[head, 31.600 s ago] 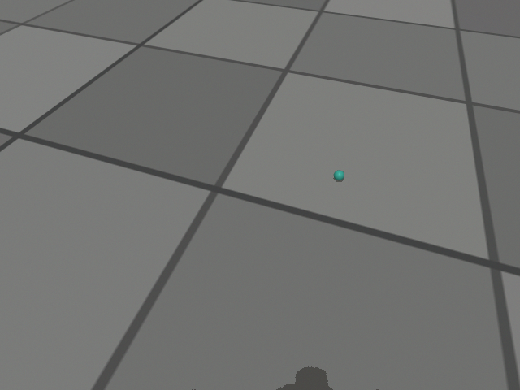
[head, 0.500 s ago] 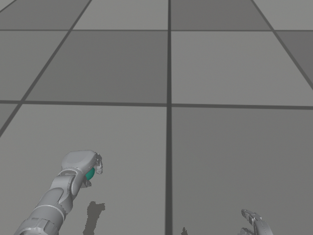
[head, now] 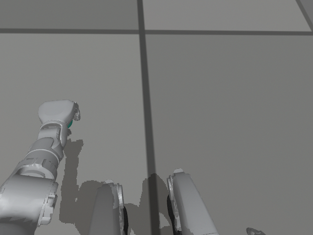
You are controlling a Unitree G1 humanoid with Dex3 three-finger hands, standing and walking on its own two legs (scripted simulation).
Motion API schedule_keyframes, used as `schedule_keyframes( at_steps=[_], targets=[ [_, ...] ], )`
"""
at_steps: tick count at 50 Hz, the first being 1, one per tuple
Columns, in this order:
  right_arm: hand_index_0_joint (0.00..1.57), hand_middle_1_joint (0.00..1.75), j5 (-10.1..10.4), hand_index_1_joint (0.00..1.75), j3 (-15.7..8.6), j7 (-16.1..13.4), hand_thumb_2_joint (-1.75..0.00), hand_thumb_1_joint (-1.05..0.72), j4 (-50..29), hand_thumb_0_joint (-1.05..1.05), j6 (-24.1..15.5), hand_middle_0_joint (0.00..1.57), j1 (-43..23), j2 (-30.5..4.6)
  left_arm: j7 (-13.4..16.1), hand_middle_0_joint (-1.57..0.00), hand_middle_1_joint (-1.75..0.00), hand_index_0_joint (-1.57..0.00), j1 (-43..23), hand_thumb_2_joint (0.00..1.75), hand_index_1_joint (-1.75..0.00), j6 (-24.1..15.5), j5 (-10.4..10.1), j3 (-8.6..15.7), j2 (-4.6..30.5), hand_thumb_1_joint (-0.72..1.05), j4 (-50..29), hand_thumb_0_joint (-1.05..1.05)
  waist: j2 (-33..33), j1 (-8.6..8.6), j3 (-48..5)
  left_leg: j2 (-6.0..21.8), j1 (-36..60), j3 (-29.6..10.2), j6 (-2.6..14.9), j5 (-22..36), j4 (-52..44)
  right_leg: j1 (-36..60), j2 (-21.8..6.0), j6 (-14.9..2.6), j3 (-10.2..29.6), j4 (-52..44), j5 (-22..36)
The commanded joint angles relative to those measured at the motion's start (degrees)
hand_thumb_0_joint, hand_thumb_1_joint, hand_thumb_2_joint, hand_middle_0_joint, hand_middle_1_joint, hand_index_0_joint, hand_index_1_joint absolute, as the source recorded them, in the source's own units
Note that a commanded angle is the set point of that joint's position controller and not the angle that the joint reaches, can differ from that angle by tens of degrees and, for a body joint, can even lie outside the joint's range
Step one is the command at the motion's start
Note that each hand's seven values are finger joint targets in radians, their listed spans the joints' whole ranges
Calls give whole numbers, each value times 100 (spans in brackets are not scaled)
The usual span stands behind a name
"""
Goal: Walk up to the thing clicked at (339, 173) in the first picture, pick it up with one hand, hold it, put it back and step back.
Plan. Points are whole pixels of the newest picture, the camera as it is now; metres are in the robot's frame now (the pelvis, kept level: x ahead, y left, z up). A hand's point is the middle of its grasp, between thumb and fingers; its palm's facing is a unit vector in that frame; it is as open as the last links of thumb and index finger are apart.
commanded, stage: crouch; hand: left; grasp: from above
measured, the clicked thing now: (62, 120) +0.46 +0.23 -0.13
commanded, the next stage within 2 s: lower in 1.44 s
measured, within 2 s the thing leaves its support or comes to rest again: neither
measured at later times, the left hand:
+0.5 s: hand (79, 134) +0.47 +0.22 -0.30, palm faces -0.44 -0.01 -0.90, open 6.3 cm
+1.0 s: hand (84, 133) +0.49 +0.22 -0.37, palm faces -0.46 -0.02 -0.89, open 6.2 cm
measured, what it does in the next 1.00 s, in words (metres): lowers itself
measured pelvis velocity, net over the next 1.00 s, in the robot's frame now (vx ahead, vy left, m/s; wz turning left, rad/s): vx -0.02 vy -0.01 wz -0.06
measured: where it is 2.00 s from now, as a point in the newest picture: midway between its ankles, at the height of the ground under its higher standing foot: (150, 232)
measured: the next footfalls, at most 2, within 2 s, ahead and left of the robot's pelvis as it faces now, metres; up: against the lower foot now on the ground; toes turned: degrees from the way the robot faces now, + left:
none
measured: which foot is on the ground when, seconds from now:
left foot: down 0.00-1.00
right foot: down 0.00-1.00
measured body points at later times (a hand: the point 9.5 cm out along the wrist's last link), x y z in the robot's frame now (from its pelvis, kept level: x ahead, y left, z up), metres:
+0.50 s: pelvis -0.02 -0.01 -0.15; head +0.22 +0.03 +0.23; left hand +0.49 +0.22 -0.25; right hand +0.04 -0.29 -0.27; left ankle +0.06 +0.11 -0.54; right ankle +0.07 -0.15 -0.54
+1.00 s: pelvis -0.02 -0.01 -0.21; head +0.23 +0.03 +0.15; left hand +0.51 +0.22 -0.32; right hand -0.02 -0.28 -0.32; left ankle +0.06 +0.11 -0.54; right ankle +0.07 -0.15 -0.54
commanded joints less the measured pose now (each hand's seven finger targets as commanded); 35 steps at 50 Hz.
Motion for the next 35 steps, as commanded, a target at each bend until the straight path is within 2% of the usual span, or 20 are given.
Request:
schedule_keyframes(
  at_steps=[1,5,7,8,10,11,13,15,16,18,20,21,23,24,26,27,28,29,30,35],
  targets=[
    [20,30,-45,30,-360,-45,-90,-90,-431,0,-181,20,603,-1067,160,-94,-56,-101,-2271,35,-49,55,47,352,1344,63,-657,0,708,-64,-3555,-101,1755,-106,-24,1040,-722,926,179,-511,-395,-305,869],
    [20,30,-98,30,-287,26,-90,-90,-417,0,-238,20,649,-1054,46,-93,-55,-100,-2333,33,-47,-71,12,382,1274,63,-225,0,396,-303,-3053,-134,826,-223,20,379,-287,206,134,-487,-432,73,339],
    [20,30,-104,30,-274,52,-90,-90,-453,0,-250,20,671,-1073,40,-92,-53,-100,-2677,30,-45,-196,102,556,1723,62,-594,0,406,-272,-3523,-185,573,-112,74,306,31,293,158,-478,-429,230,263],
    [20,30,-126,30,-248,67,-90,-90,-454,0,-262,20,669,-1091,39,-93,-51,-101,-2579,32,-44,-239,142,565,1724,63,-382,0,374,-322,-3463,-193,392,-102,72,282,176,142,146,-469,-429,345,228],
    [20,30,-155,30,-182,115,-90,-90,-453,0,-300,20,678,-1090,74,-95,-54,-103,-2857,35,-47,-364,211,571,1779,66,-618,0,585,-380,-3708,-218,278,-47,72,435,465,-4,149,-474,-444,595,368],
    [20,30,-178,30,-177,134,-90,-90,-400,0,-313,20,696,-1137,124,-96,-55,-103,-2779,36,-48,-376,282,666,1944,67,-433,0,621,-309,-3702,-212,308,-89,53,440,549,-230,129,-480,-458,705,342],
    [20,30,-209,30,-140,184,-90,-90,-405,0,-328,20,711,-1139,186,-97,-54,-103,-3040,40,-48,-449,355,656,1920,65,-624,0,1034,-377,-3868,-211,364,-100,7,554,696,-484,117,-499,-501,950,433],
    [20,30,-245,30,-134,237,-90,-90,-339,0,-346,20,742,-1202,252,-95,-55,-102,-3127,36,-48,-453,427,677,1964,65,-482,0,1209,-422,-3827,-182,467,-175,-34,611,817,-842,79,-506,-559,1155,454],
    [20,30,-274,30,-122,270,-90,-91,-316,0,-356,20,758,-1215,277,-94,-54,-101,-3056,37,-47,-436,428,691,1929,63,-338,0,1181,-467,-3775,-182,429,-152,-24,700,939,-888,63,-496,-558,1213,530],
    [20,30,-303,30,-112,308,-90,-91,-311,0,-359,20,763,-1238,319,-92,-54,-98,-3453,38,-48,-442,449,767,2113,59,-546,0,1471,-505,-4036,-193,408,-115,-37,745,1078,-959,76,-513,-582,1414,587],
    [20,30,-339,30,-110,353,-90,-91,-277,0,-367,20,793,-1257,333,-93,-54,-100,-3378,38,-47,-397,421,763,2065,61,-445,0,1458,-529,-3999,-192,336,-74,-22,840,1266,-1023,54,-494,-590,1494,669],
    [20,30,-357,30,-117,380,-90,-91,-275,0,-378,20,823,-1280,312,-95,-53,-100,-3388,41,-48,-388,387,753,1973,61,-368,0,1402,-608,-3991,-192,329,-93,-19,908,1357,-1095,34,-481,-589,1554,731],
    [20,30,-366,30,-128,407,-90,-91,-230,0,-358,20,805,-1284,255,-95,-54,-100,-3550,41,-48,-403,370,724,2090,61,-429,0,1441,-598,-4141,-197,247,0,21,1026,1599,-1046,94,-483,-587,1662,851],
    [20,30,-389,30,-126,435,-90,-91,-266,0,-362,20,851,-1286,223,-96,-55,-102,-3550,44,-50,-410,365,750,2119,64,-427,0,1384,-669,-4180,-197,134,14,35,1091,1695,-918,86,-456,-591,1696,935],
    [20,30,-401,30,-102,458,-90,-91,-270,0,-337,20,793,-1253,193,-98,-57,-103,-3559,46,-51,-427,315,771,2267,65,-360,0,1281,-633,-4144,-199,-164,71,70,1075,1867,-781,125,-442,-569,1782,1012],
    [20,30,-420,30,-82,472,-90,-91,-249,0,-322,20,854,-1273,173,-99,-57,-104,-3511,47,-52,-426,330,731,2165,67,-182,0,1115,-709,-4009,-202,-341,75,86,1021,1940,-827,124,-418,-571,1807,1013],
    [20,30,-414,30,-74,482,-90,-91,-229,0,-317,20,872,-1301,165,-98,-58,-104,-3695,47,-53,-454,329,799,2334,67,-343,0,1223,-687,-4016,-196,-432,84,79,1016,1967,-837,117,-423,-575,1863,1006],
    [20,30,-422,30,-72,486,-90,-91,-225,0,-300,20,847,-1290,155,-99,-58,-104,-3554,46,-52,-447,346,779,2289,67,-118,0,1190,-647,-3943,-199,-455,83,76,1007,2012,-911,141,-436,-581,1926,980],
    [20,30,-426,30,-58,504,-90,-91,-249,0,-300,20,829,-1300,133,-99,-59,-105,-3597,45,-53,-455,332,803,2359,69,-69,0,1189,-700,-3887,-189,-527,76,83,960,2074,-998,142,-430,-591,1960,932],
    [20,30,-451,30,9,591,-90,-91,-269,0,-231,20,798,-1332,65,-96,-60,-103,-3582,42,-53,-532,413,769,2441,67,193,0,1236,-726,-3569,-192,-830,65,87,859,2239,-1198,188,-456,-639,2202,820]
  ],
)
